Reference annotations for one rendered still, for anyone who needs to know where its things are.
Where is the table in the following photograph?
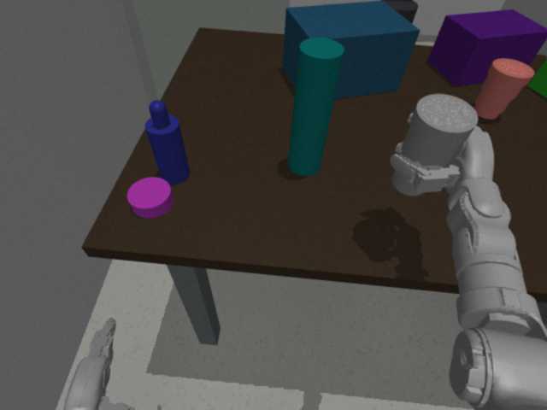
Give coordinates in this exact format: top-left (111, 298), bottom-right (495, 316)
top-left (81, 27), bottom-right (547, 354)

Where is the right robot arm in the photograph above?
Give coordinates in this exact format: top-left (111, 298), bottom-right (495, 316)
top-left (447, 178), bottom-right (547, 410)

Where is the left robot hand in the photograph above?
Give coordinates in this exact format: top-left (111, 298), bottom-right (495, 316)
top-left (63, 318), bottom-right (135, 410)

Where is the right robot hand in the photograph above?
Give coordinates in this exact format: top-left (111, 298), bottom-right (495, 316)
top-left (390, 112), bottom-right (494, 194)

